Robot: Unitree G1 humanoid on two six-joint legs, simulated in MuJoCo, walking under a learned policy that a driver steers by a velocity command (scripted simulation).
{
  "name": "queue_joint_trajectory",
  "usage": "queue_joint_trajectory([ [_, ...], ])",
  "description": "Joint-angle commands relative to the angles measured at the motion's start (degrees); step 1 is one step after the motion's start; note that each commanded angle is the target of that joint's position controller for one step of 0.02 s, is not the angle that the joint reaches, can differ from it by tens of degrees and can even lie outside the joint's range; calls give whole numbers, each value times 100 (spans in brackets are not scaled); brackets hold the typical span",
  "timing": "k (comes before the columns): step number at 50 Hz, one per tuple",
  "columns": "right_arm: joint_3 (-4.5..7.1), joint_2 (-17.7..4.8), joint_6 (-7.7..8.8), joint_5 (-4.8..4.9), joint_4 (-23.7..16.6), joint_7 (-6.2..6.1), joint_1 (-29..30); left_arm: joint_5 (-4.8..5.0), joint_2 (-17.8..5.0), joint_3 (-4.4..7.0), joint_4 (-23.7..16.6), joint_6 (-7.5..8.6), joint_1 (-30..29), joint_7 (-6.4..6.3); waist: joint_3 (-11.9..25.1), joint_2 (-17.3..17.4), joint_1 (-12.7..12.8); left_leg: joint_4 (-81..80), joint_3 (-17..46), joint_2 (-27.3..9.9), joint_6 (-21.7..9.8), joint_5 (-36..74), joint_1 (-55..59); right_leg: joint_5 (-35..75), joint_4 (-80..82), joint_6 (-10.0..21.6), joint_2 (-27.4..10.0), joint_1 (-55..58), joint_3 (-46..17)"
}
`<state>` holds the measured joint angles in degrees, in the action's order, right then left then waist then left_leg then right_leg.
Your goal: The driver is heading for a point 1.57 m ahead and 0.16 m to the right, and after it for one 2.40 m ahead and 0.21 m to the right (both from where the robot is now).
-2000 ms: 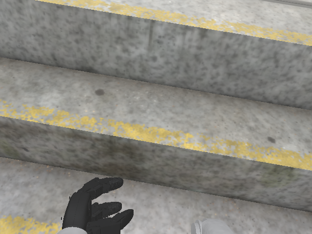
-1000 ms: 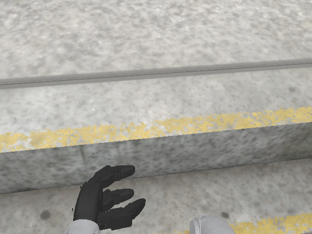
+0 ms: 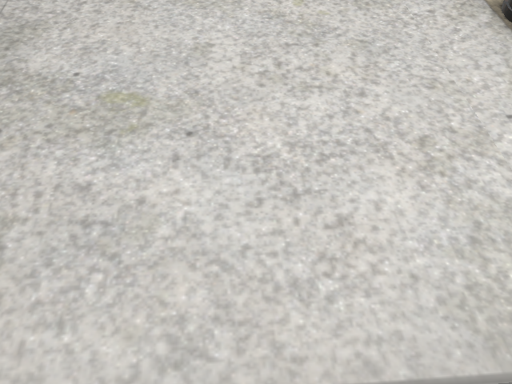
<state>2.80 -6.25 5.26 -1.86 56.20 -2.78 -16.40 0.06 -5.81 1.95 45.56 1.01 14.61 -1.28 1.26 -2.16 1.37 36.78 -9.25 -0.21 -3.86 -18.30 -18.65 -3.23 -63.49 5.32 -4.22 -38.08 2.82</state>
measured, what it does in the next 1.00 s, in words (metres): steps on the spot: right foot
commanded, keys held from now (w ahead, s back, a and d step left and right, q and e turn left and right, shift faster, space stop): no key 1.00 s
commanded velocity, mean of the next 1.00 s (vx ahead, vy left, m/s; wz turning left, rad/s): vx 0.01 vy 0.00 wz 0.00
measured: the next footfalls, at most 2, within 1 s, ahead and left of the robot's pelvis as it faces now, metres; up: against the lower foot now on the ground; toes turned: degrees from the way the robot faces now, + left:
right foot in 0.04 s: +0.10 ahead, -0.12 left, +0.00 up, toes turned -4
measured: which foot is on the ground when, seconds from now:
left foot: down 0.00-1.00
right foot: up 0.00-0.02, down 0.04-1.00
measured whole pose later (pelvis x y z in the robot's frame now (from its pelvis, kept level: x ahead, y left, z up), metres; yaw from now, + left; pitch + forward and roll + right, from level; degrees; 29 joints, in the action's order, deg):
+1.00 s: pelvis +0.03 -0.06 +0.02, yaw +1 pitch +0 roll +0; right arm -0.5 -6.4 0.7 -0.1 61.1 -2.0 -23.1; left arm -0.3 -5.8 -0.7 58.3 1.8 22.0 -2.4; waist 0.0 1.2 0.4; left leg 26.9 -3.7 -4.4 0.4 -14.7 -12.0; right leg -10.0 -23.4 5.6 3.4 -13.7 6.5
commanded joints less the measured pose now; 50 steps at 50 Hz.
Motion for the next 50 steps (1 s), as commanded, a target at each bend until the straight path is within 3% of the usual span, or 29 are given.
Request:
queue_joint_trajectory([
  [1, 56, -544, 18, -52, -360, 38, -40, 4, 175, -129, 170, 74, 659, -48, 174, 918, -33, -1559, 1255, -1348, -813, 3074, 349, -957, 2267, 122, 177, 1555, 421],
  [2, 72, -504, -63, 28, -260, 69, -323, -25, 182, -140, 290, 160, 762, -39, 9, 637, -85, -1144, 1104, -1152, -728, 3176, 791, -854, 3441, 117, 385, 1605, 492],
  [3, 125, -534, -133, 79, -196, 114, -639, -79, 53, -128, 374, 226, 868, -46, -36, 338, -248, -580, 1023, -1037, -588, 2846, 863, -650, 3647, 120, 250, 1837, 164],
  [4, 94, -379, -168, 116, -259, 191, -982, -101, -12, -150, 374, 292, 1032, -48, 223, -210, -392, -362, 1058, -957, -368, 1633, 360, 1081, 3495, 109, -296, 2632, -548],
  [5, 10, -176, -198, 217, -263, 285, -1030, -99, 224, -273, 294, 288, 817, -53, 414, -219, -501, -602, 1080, -870, -207, 836, -131, 2010, 3606, 202, -593, 3114, -943],
  [6, -48, -128, -242, 302, -248, 312, -818, -103, 255, -282, 217, 270, 550, -68, 324, -426, -465, -1028, 971, -782, -115, 822, -29, 820, 3776, 254, -563, 2660, -1055],
  [8, -18, -433, -287, 243, -256, 262, -289, -102, -55, -167, 300, 268, 732, -84, -64, -175, -234, -1120, 882, -648, -90, 751, 268, -699, 4202, 177, -368, 2120, -1042],
  [10, -38, -370, -339, 214, -187, 223, -369, -81, -202, -108, 323, 252, 798, -122, -212, -317, -249, -1232, 862, -682, -87, 645, 316, -1021, 4369, 146, -352, 2093, -1045],
  [13, -90, -331, -342, 193, -30, 197, -479, -65, -175, -119, 375, 250, 954, -117, -261, -104, -192, -1365, 850, -698, -48, 660, 282, -820, 4452, 147, -353, 2334, -1062],
  [20, -157, -363, -377, 194, 177, 158, -676, -60, -251, -110, 488, 232, 1032, -112, -319, 27, -127, -1358, 834, -726, 25, 481, 155, -732, 4631, 103, -368, 2626, -1100],
  [50, -297, -303, -433, 167, 460, 64, -1244, -32, -260, -252, 1120, 143, 1070, -85, -586, 215, -129, -1448, 984, -754, -68, 358, 65, -1153, 4741, 140, -253, 2609, -945],
])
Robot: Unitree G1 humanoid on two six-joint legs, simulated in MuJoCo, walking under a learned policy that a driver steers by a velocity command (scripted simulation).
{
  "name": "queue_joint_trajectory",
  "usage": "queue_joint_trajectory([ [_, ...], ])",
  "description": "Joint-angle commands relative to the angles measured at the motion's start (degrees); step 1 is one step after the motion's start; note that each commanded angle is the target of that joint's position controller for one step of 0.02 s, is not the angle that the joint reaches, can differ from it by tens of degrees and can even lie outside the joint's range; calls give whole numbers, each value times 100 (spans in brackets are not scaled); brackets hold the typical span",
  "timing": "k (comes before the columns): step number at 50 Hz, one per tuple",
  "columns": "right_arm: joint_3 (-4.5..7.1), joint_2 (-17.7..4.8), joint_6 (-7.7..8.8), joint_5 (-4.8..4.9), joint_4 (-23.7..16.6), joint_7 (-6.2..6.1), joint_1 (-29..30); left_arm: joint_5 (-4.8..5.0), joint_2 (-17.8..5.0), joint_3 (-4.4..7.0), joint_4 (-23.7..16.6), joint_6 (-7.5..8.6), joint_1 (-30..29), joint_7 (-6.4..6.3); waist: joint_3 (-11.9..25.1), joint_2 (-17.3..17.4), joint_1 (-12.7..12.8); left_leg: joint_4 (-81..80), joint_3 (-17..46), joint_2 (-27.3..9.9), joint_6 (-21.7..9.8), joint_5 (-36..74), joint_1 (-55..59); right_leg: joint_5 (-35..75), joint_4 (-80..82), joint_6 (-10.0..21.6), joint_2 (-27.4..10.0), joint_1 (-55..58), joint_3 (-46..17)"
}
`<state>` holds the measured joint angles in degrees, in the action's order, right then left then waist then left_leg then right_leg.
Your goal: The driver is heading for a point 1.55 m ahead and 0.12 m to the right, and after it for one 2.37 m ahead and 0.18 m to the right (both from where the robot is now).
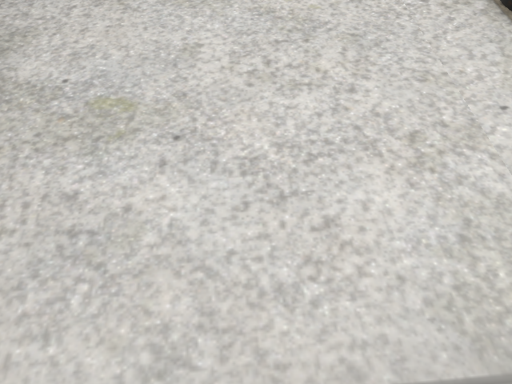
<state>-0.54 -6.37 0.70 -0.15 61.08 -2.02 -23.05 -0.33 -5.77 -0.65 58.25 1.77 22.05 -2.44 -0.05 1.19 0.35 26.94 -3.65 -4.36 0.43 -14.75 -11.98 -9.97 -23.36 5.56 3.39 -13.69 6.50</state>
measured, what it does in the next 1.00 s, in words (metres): climbs: right foot 0.21 m higher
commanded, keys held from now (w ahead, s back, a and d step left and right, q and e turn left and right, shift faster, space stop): no key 0.02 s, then w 0.98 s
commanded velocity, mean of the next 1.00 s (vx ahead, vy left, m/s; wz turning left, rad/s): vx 0.37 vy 0.00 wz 0.00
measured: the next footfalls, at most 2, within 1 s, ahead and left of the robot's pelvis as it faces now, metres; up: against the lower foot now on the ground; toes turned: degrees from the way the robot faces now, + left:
right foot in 0.72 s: +0.34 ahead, -0.19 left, +0.22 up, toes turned -11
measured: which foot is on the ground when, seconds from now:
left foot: down 0.00-0.76, up 0.78-1.00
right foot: down 0.00-0.26, up 0.28-0.70, down 0.72-1.00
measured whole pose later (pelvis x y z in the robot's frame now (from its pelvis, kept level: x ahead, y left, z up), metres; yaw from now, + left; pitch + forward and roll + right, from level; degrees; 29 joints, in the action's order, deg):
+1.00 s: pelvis +0.30 -0.13 +0.18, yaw +0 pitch +1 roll +0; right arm 3.2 -8.0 3.8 -0.4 39.2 -0.2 -8.5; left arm -1.0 -11.0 4.4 56.8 5.4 22.9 1.2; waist 1.7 0.9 -0.4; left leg 92.9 5.6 0.4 -5.5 4.6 -56.1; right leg -25.0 -44.8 5.9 -0.5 -21.0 11.8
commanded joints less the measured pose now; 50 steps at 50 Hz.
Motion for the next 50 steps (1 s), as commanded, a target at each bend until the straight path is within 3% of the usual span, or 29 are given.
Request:
queue_joint_trajectory([
  [1, 36, -287, 25, -7, -25, -14, -587, 8, -262, 5, -139, 67, 324, 31, -458, -119, -28, -475, 429, -339, -501, 8, -602, -482, 718, 122, -1012, 168, -1305],
  [5, 127, -494, 28, 8, -149, 24, -545, 17, -884, 263, -75, -45, 422, 50, -447, -538, -16, 408, 67, 93, -758, -1163, -1242, -2730, 839, 568, -1108, -42, -1754],
  [9, 91, -305, 72, -62, -442, 116, -259, 54, -895, 355, -40, -95, 321, 72, -534, -708, -3, 1290, -169, 236, -957, -750, -1720, -3529, 1130, 970, -1625, -588, -2578],
  [11, 47, -173, 124, -54, -421, 120, -612, 110, -916, 394, -158, -64, -280, 89, -372, -453, -314, 1063, -120, 261, -1121, -579, -893, -3130, 934, 924, -1462, -1403, -2263],
  [13, 81, -404, 157, -74, -218, 43, -1575, 179, -803, 367, -430, -2, -1193, 153, -322, 303, -853, -100, 774, -126, -1388, -1053, 665, -2471, -421, 682, -973, -2973, -1479],
  [14, 211, -848, 161, -85, -243, -31, -1665, 285, -525, 267, -675, 93, -1593, 220, -427, 1818, -887, -1540, 2801, -1050, -1729, -2841, 1082, -1506, -2074, 351, -341, -4003, -444],
  [15, 369, -1124, 161, -107, -209, -65, -1614, 105, -553, 305, -640, 171, -1331, 277, -297, 2315, -778, -2343, 4142, -1777, -2112, -3709, 1181, -946, -4231, 142, -320, -4410, -79],
  [16, 383, -994, 217, -124, -262, -85, -1193, -122, -689, 383, -603, 203, -1278, 301, -238, 1375, -575, -2185, 4082, -1778, -2164, -3171, 957, -790, -6252, -70, -355, -4646, -333],
  [18, 437, -1027, 350, -162, -285, -102, -778, -246, -277, 298, -1039, 300, -1512, 309, 79, 284, -210, -1705, 2980, -1506, -1998, -1847, 803, -567, -9431, -61, -509, -5212, -779],
  [19, 414, -875, 442, -156, -133, -68, -982, -218, -191, 229, -1192, 300, -1341, 372, -65, -221, -64, -1632, 2314, -1305, -1728, -1870, 732, -350, -9224, -8, -538, -5342, -772],
  [22, 309, -439, 576, -199, 45, 46, -1098, -130, 72, 73, -1570, 270, -1644, 365, -495, -371, -58, -1593, 1944, -1232, -1398, -1592, 490, -109, -9853, 157, -572, -6035, -773],
  [26, 349, -557, 739, -253, 12, 164, -1251, -62, 183, 31, -2407, 126, -2735, 240, -784, 484, -401, -2005, 1960, -1680, -1478, -1367, 1107, -997, -10995, 240, -841, -7670, -696],
  [29, 392, -617, 824, -197, 79, 180, -1303, -24, 219, -85, -3393, 31, -3856, 151, -960, 504, -426, -2593, 1343, -1547, -1185, -1754, 1155, -1879, -10111, 315, -1299, -8128, -524],
  [31, 348, -484, 716, -19, 118, 64, -1296, 127, 104, -111, -3831, -35, -4332, 292, -1202, 664, -494, -3643, 823, -1288, -1234, -1228, 320, -1803, -8286, 397, -1461, -6881, -138],
  [32, 360, -543, 655, 146, 45, -1, -1327, 171, 340, -259, -3846, -126, -4243, 409, -1023, 732, -639, -4431, 500, -1252, -1429, -244, -151, -2098, -7104, 613, -1397, -5393, 340],
  [33, 324, -546, 576, 116, -267, -2, -742, 260, 512, -279, -3575, -174, -3649, 479, -633, 508, -341, -4381, -95, -906, -1466, 717, -1036, -1890, -6014, 695, -1114, -3250, 916],
  [34, 377, -1004, 687, 142, -436, 61, -897, 164, 336, -123, -3182, -183, -2662, 442, 220, 560, -32, -3284, -336, -1024, -1519, 4979, -809, -1911, -6334, 696, -565, -1675, 1060],
  [35, 499, -1487, 749, 104, -452, 125, -1052, 136, 61, 66, -2868, -254, -1583, 379, 1173, 816, 430, -1889, -403, -1120, -1408, 7789, 223, -2332, -5917, 656, -185, -1097, 952],
  [36, 649, -1917, 833, 142, -523, 267, -881, 20, -360, 239, -2636, -305, -502, 328, 1992, 1213, 939, -384, -324, -1153, -1237, 9120, 804, -2588, -5200, 667, 58, -358, 417],
  [37, 709, -1895, 920, 347, -704, 485, -603, -48, -971, 462, -2410, -242, 260, 276, 2402, 676, 1312, 1492, -75, -745, -925, 7756, -267, -3204, -4140, 807, -629, 593, -1493],
  [38, 694, -1362, 966, 301, -1122, 718, -316, -153, -1688, 698, -2257, -301, 521, 209, 2635, -1085, 1232, 3541, 424, 173, -751, 4082, -1536, -6099, -1450, 982, -1634, 840, -4521],
  [39, 748, -933, 1031, -21, -1349, 761, 37, -61, -2095, 870, -2192, -301, -33, 203, 2428, -1651, 965, 6367, 1480, 756, -687, 1278, -2539, -7772, 769, 640, -2051, 415, -6674],
  [40, 633, -140, 983, -229, -1683, 609, 96, -29, -1866, 796, -2146, -150, -877, 262, 1994, -1231, 328, 8430, 2271, 813, -550, 1393, -3191, -7043, 870, 202, -2393, -275, -6547],
  [42, 487, 57, 912, -320, -2197, 378, 491, -4, -909, 586, -1509, 237, -1483, 329, 223, -315, -345, 8940, 1368, 427, -708, 2122, -3906, -5013, -97, 250, -2321, -1920, -4605],
  [43, 410, 120, 796, -248, -2225, 277, 666, -148, -577, 540, -1099, 312, -1242, 379, -90, 36, -373, 9034, 1328, 448, -864, 1920, -4256, -3811, -541, 228, -2047, -2057, -3569],
  [44, 249, 465, 684, -282, -2248, 219, 443, -238, -381, 508, -826, 357, -1075, 423, -152, -61, -684, 8849, 1532, 389, -924, 1997, -4363, -3055, -671, 37, -1829, -2022, -2759],
  [46, 248, 214, 415, -69, -2137, 173, 211, -146, -314, 433, -767, 433, -1060, 432, -431, -250, -712, 8038, 1504, 435, -732, 1479, -4593, -2332, -243, 27, -1777, -1992, -1947],
  [48, 362, -241, 220, -12, -2191, 110, 647, -78, -420, 409, -784, 530, -960, 411, -602, -157, -566, 6685, 1111, 414, -564, 1728, -4204, -1329, 429, -80, -1495, -2003, -1138],
  [50, 397, -433, 145, 38, -2270, 246, 1091, 29, -766, 466, -710, 725, -569, 334, -586, -278, -367, 4927, 480, 253, -489, 2309, -3717, 42, 997, -252, -1231, -1602, -509],
])
Velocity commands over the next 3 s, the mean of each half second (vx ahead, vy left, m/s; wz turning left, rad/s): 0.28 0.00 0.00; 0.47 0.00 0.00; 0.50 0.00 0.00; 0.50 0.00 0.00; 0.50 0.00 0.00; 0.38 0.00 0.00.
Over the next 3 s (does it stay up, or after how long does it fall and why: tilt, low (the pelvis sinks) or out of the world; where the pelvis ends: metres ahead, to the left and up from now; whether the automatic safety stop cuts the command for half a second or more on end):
stays up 1.44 -0.21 0.20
